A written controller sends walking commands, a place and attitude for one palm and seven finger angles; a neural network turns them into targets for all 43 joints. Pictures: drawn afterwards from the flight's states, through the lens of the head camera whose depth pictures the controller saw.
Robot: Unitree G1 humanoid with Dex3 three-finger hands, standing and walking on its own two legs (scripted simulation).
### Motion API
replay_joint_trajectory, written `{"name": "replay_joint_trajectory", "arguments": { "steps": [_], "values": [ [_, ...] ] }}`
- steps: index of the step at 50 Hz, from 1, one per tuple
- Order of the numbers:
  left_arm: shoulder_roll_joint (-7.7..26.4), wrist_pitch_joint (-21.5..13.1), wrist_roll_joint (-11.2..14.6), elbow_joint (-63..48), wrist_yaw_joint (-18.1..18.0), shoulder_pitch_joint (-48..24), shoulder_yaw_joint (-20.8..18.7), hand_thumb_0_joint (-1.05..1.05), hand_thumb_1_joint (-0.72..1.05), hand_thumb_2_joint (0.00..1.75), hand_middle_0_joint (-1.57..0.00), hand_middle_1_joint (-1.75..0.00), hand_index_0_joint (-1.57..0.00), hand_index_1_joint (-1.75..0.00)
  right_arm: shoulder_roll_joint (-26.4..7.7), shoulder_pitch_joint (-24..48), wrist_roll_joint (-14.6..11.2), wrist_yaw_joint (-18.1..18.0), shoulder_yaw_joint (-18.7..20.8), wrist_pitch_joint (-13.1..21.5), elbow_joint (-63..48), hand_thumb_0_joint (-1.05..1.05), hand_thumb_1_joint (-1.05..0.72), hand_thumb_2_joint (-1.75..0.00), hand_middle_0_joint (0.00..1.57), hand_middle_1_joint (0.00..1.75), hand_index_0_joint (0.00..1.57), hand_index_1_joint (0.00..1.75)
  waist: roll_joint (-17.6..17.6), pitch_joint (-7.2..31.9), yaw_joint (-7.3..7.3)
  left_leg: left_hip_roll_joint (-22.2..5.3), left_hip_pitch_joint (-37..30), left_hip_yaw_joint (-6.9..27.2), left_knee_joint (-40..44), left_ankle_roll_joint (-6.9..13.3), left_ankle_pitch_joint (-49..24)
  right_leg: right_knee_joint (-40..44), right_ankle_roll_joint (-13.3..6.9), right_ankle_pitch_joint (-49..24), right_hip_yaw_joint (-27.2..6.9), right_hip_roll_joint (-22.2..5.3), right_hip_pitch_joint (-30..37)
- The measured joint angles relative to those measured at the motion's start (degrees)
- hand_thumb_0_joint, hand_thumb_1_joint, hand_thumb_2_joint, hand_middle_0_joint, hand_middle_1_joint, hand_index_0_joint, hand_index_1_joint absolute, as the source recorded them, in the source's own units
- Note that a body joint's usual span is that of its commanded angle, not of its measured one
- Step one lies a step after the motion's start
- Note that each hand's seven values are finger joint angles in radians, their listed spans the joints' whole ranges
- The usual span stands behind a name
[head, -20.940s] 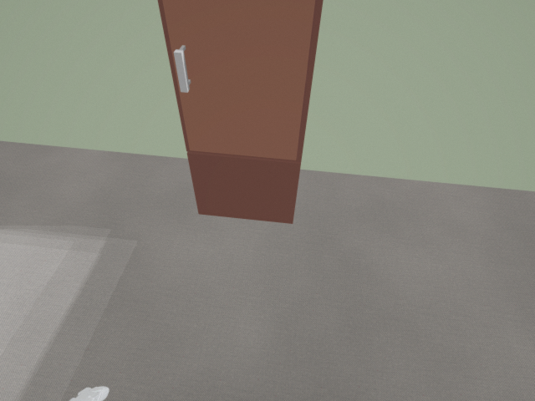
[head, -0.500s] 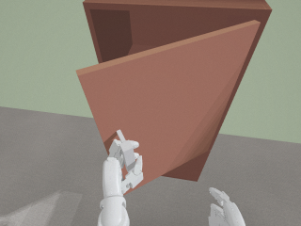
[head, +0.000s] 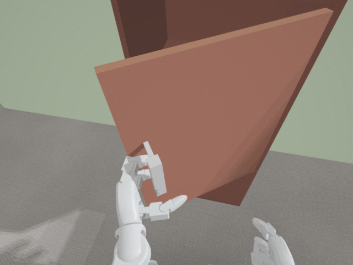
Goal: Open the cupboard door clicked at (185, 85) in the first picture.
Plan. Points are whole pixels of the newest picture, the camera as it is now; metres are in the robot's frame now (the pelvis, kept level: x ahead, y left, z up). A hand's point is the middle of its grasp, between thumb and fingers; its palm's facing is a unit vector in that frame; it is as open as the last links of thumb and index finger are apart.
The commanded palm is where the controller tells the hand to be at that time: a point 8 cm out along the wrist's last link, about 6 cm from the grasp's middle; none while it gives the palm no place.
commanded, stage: open thumb and fingers to let go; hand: left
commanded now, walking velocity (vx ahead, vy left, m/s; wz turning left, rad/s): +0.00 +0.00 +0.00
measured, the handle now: (154, 168) +0.31 +0.06 +0.07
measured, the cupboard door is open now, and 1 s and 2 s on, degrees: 37 37 37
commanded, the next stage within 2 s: slide the hand sideways off the handle in 0.38 s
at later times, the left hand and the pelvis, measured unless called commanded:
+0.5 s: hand (162, 191) +0.26 +0.04 +0.06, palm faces +0.10 -1.00 -0.02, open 15.6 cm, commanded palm +0.23 +0.08 +0.06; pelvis -0.01 +0.02 +0.00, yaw -1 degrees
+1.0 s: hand (150, 212) +0.22 +0.06 +0.06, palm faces -0.26 -0.97 +0.00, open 16.3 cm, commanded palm +0.21 +0.12 +0.06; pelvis +0.00 +0.04 -0.01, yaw -2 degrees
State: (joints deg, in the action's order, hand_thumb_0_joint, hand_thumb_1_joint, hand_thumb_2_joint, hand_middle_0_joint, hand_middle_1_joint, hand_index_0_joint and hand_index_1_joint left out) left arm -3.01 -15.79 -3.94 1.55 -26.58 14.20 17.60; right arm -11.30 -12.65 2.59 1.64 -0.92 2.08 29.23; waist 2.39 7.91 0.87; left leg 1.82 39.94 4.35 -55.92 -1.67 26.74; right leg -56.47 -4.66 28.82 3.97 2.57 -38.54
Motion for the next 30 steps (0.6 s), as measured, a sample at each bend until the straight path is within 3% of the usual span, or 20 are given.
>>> {"name": "replay_joint_trajectory", "arguments": {
  "steps": [9,25,27,30],
  "values": [
    [0.81,1.01,-0.52,0.37,-0.93,-0.98,2.31,-0.01,-0.41,0.34,-0.28,-1.09,-0.30,-1.09,0.49,-0.24,-0.41,0.15,0.00,0.25,-0.64,0.02,-0.90,-0.90,0.20,0.30,0.20,0.30,0.17,0.27,0.23,0.10,0.31,-0.57,-1.44,0.94,0.72,-0.61,0.84,0.17,-0.52,-0.09,-0.04],
    [0.61,4.41,-0.40,3.62,-2.14,-6.43,4.52,-0.01,-0.50,0.31,-0.23,-0.48,-0.25,-0.48,1.47,1.23,-0.45,1.02,-1.01,-0.19,-0.39,0.02,-0.90,-0.90,0.20,0.30,0.20,0.30,-0.04,-0.11,0.51,0.02,0.15,-1.22,-2.27,1.77,0.53,-0.64,1.64,-0.61,-1.09,-0.04,0.33],
    [1.01,3.91,-0.72,3.01,1.72,-5.89,3.33,-0.01,-0.50,0.31,-0.22,-0.43,-0.22,-0.45,1.20,1.05,-0.69,1.36,-1.16,-0.37,-0.73,0.02,-0.90,-0.90,0.20,0.30,0.20,0.30,-0.21,-0.45,0.65,0.25,0.22,-1.30,-2.20,1.93,0.35,-0.82,1.75,-0.65,-1.15,-0.29,0.19],
    [4.56,1.32,0.69,1.56,13.45,-4.73,2.00,-0.01,-0.50,0.31,-0.19,-0.38,-0.14,-0.40,0.23,-0.30,-1.29,1.21,-0.92,-0.81,-2.12,0.02,-0.90,-0.90,0.20,0.30,0.20,0.30,-0.19,-0.90,0.17,0.67,0.74,-1.37,-2.50,2.18,0.19,-1.42,1.94,-0.52,-1.18,-0.71,-0.38]
  ]
}}
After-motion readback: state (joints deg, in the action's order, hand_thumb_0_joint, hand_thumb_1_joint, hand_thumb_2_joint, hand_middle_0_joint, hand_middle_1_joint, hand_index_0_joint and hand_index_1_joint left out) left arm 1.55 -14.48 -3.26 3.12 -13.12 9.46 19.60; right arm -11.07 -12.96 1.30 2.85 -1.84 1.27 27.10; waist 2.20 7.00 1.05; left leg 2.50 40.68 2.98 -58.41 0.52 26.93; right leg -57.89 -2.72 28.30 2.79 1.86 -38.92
